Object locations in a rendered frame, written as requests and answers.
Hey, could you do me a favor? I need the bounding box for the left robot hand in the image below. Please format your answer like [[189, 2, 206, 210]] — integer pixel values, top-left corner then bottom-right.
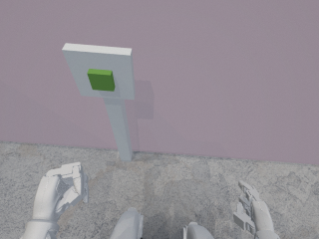
[[32, 162, 90, 223]]

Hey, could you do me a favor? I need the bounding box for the button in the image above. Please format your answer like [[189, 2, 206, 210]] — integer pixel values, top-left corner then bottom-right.
[[87, 69, 116, 92]]

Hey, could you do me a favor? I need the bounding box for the panel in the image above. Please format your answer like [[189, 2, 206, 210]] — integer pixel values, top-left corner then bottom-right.
[[62, 43, 136, 162]]

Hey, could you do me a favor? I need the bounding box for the right robot hand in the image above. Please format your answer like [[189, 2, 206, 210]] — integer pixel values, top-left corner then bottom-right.
[[233, 180, 274, 236]]

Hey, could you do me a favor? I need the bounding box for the left robot thigh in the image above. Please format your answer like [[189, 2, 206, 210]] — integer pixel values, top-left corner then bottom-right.
[[109, 211, 144, 239]]

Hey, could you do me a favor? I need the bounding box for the robot thigh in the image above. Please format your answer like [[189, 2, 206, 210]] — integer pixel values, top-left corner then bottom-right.
[[109, 211, 144, 239], [180, 224, 214, 239]]

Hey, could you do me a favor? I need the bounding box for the right robot thigh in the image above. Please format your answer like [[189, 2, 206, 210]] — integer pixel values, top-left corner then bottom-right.
[[180, 224, 214, 239]]

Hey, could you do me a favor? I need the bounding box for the robot left forearm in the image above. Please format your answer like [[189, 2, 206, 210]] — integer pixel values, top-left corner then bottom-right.
[[20, 219, 60, 239]]

